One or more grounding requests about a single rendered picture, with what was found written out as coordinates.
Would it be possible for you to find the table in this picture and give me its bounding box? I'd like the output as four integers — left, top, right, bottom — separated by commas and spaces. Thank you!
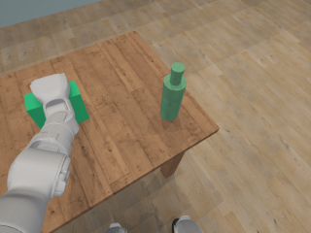
0, 30, 220, 233

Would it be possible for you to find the robot left hand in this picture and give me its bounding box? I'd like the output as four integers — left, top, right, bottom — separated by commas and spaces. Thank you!
30, 73, 70, 105

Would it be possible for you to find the sponge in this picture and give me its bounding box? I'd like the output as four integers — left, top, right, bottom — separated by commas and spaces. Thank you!
23, 81, 89, 129

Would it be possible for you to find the left robot upper arm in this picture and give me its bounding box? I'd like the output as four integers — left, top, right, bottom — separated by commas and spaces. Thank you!
0, 147, 71, 233

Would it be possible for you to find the robot left shin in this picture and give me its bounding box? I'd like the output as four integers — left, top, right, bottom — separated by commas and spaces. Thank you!
109, 222, 121, 228

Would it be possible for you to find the left robot forearm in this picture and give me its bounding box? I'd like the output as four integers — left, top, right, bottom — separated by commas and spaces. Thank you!
7, 96, 80, 189

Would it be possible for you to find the robot right shin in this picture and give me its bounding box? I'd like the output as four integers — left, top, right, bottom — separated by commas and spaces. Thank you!
177, 216, 190, 223

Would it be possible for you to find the robot shin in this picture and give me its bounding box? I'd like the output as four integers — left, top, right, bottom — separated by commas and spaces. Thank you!
177, 216, 190, 223
109, 222, 121, 228

